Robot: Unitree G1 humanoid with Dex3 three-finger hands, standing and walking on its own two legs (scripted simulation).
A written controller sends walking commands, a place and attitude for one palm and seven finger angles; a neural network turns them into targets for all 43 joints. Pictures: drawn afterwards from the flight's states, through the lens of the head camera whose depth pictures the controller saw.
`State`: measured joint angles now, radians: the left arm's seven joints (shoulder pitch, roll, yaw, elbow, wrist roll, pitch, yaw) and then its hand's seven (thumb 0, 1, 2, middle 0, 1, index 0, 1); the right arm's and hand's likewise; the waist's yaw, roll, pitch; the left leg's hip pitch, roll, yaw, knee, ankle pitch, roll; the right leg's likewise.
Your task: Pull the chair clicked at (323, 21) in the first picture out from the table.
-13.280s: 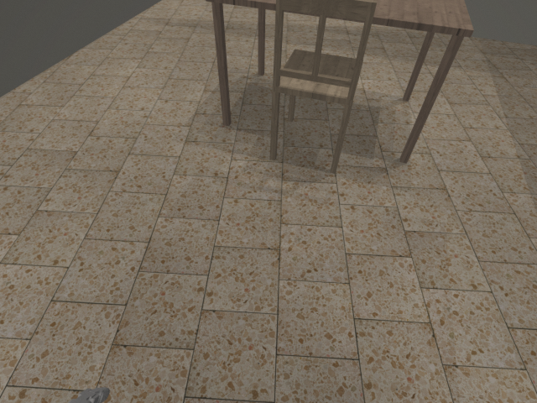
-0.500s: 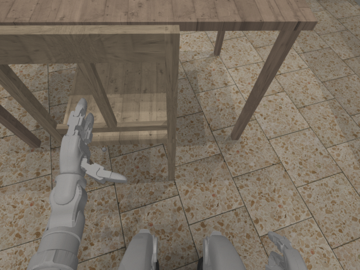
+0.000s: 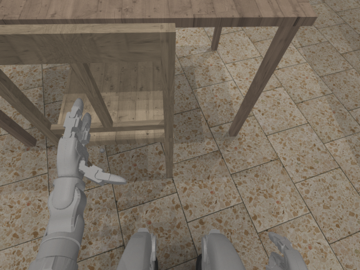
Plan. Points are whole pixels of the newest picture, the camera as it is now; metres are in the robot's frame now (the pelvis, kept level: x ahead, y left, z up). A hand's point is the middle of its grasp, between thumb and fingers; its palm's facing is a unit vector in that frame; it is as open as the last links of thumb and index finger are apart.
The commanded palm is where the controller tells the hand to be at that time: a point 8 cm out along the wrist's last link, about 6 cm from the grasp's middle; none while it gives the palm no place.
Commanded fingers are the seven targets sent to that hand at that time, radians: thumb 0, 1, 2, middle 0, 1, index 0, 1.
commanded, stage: aim the fingers beside a spindle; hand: left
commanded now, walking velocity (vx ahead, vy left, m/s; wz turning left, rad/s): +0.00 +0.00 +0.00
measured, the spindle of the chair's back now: (95, 98) +0.50 +0.22 +0.01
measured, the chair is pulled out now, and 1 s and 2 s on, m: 0.00 0.00 0.00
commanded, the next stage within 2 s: push the fingers through the gap in 1.10 s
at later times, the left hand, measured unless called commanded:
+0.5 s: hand (102, 146) +0.37 +0.18 +0.02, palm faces +0.08 -1.00 -0.05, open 16.9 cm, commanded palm +0.34 +0.22 +0.02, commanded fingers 0.00 -0.50 0.30 -0.06 -0.08 -0.06 -0.08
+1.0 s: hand (106, 155) +0.35 +0.16 +0.02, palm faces +0.06 -1.00 -0.02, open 16.9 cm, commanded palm +0.33 +0.22 +0.02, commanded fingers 0.00 -0.50 0.30 -0.06 -0.08 -0.06 -0.08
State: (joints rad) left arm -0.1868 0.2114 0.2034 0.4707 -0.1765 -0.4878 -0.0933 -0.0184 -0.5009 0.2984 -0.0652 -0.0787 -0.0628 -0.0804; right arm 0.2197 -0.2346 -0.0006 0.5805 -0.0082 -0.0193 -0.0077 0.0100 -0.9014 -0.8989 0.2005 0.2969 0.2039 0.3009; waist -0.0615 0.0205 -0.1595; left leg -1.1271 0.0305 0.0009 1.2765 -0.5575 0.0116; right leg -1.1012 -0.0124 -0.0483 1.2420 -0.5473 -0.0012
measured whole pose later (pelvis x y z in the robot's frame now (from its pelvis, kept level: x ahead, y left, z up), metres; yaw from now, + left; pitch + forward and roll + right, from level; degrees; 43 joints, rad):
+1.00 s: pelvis +0.00 +0.00 +0.00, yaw +0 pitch +23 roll -2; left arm -0.17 0.20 0.16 0.48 -0.17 -0.49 -0.09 -0.02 -0.50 0.30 -0.06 -0.08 -0.06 -0.08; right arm 0.22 -0.24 0.00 0.59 -0.01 -0.02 -0.01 0.01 -0.90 -0.90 0.20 0.30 0.20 0.30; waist -0.05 0.03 -0.17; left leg -1.11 0.03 0.00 1.26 -0.55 0.01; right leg -1.09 -0.02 -0.05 1.23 -0.54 0.00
